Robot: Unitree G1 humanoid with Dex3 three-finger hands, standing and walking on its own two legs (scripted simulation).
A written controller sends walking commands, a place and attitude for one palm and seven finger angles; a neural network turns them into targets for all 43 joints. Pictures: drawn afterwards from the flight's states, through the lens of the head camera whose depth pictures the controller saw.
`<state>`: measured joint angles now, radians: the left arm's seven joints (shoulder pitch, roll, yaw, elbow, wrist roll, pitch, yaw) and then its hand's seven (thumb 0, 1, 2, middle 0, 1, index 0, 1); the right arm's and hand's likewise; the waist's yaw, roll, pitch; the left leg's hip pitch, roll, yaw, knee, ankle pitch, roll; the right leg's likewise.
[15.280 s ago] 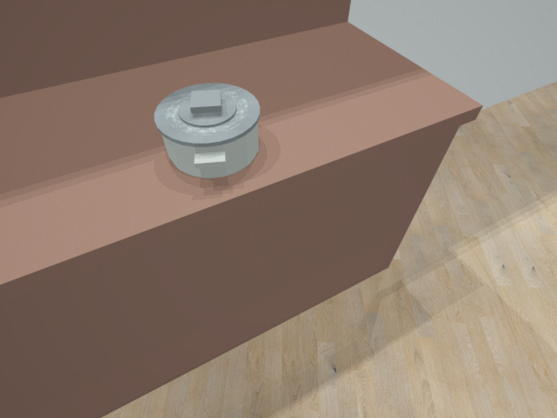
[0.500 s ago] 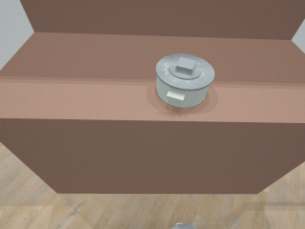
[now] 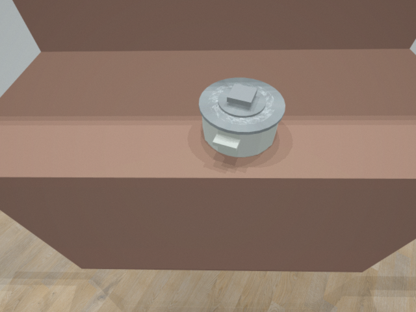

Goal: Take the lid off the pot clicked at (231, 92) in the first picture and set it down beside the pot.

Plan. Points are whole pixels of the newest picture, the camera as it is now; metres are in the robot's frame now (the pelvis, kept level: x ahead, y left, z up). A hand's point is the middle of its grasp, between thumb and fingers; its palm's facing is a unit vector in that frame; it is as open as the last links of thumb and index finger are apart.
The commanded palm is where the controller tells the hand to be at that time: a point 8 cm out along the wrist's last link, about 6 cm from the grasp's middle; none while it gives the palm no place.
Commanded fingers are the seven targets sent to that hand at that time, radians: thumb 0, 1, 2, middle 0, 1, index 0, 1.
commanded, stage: look again from close up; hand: left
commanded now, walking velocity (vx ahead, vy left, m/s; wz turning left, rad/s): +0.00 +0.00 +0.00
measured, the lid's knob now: (242, 95) +0.53 -0.05 +0.13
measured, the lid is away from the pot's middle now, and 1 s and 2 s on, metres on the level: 0.00 0.00 0.00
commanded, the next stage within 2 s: shuffle to correct the standing spot in 0.56 s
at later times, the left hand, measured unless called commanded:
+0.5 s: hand out of the picture +0.00 +0.16 -0.17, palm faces +0.05 -0.98 -0.20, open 7.3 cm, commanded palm none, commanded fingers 0.00 0.90 0.90 -0.20 -0.30 -0.20 -0.30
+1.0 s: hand out of the picture -0.01 +0.15 -0.18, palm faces +0.05 -0.98 -0.20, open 7.4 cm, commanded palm none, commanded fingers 0.00 0.90 0.90 -0.20 -0.30 -0.20 -0.30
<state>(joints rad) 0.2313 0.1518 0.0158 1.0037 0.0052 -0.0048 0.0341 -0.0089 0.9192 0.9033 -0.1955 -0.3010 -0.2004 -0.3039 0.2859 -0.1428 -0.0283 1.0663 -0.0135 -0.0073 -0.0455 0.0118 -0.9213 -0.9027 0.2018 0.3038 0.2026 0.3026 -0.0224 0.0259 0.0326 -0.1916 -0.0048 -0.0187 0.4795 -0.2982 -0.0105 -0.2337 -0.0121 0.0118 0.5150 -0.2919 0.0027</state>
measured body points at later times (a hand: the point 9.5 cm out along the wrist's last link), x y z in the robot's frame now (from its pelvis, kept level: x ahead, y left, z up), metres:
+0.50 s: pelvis -0.01 -0.01 +0.00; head +0.01 -0.02 +0.45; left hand +0.00 +0.21 -0.15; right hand +0.01 -0.24 -0.16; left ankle -0.03 +0.13 -0.74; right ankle -0.01 -0.12 -0.74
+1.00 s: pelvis -0.01 -0.04 +0.00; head +0.01 -0.03 +0.45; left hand -0.01 +0.20 -0.16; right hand -0.05 -0.23 -0.17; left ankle -0.03 +0.13 -0.74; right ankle -0.01 -0.12 -0.74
